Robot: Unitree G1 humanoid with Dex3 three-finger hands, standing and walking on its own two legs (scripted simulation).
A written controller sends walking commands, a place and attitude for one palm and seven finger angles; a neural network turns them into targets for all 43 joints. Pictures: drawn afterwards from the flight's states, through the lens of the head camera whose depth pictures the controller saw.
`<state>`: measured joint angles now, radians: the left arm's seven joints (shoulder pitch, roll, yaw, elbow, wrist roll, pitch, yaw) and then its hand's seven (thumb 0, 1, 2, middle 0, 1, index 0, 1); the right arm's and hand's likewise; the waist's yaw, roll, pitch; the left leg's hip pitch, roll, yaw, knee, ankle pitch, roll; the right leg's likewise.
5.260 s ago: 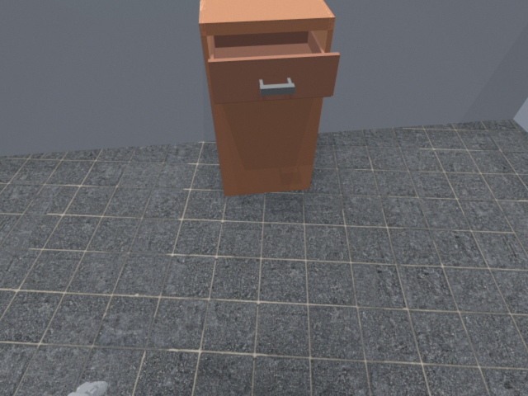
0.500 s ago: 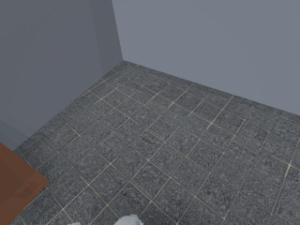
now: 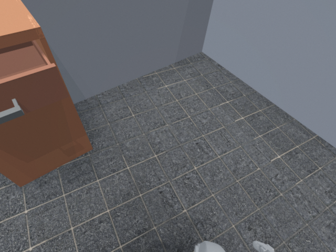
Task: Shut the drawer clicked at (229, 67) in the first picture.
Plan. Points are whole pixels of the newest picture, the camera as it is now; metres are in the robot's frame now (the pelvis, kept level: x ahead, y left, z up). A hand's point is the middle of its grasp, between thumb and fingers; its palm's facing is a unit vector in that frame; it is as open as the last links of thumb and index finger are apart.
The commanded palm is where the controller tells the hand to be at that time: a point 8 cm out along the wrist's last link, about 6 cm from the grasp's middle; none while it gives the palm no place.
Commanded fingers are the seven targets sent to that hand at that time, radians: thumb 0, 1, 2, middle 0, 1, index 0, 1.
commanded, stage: turn to face it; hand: left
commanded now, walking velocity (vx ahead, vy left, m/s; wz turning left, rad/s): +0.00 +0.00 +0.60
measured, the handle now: (0, 112) +0.46 +0.55 -0.04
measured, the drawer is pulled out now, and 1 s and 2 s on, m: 0.18 0.18 0.18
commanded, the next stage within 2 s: take the last steps up to it in 1.18 s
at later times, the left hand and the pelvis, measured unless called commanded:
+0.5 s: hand out of the picture +0.03 +0.17 -0.14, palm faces +0.29 -0.92 -0.27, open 7.4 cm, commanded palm none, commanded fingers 0.00 0.90 0.90 -0.20 -0.30 -0.20 -0.30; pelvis -0.02 -0.04 +0.01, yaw +18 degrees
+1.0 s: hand out of the picture -0.11 +0.23 -0.16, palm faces +0.55 -0.79 -0.26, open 7.4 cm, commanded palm none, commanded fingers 0.00 0.90 0.90 -0.20 -0.30 -0.20 -0.30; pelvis -0.05 +0.01 +0.01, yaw +32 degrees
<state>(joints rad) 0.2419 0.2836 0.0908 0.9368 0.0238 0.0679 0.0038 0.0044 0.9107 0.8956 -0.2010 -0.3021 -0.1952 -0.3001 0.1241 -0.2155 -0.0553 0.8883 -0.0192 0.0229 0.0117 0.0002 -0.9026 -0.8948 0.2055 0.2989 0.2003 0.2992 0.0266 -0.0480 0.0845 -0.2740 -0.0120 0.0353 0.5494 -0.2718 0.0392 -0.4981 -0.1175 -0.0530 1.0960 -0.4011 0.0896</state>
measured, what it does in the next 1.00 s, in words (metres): steps on the spot, turning left: right foot, then left foot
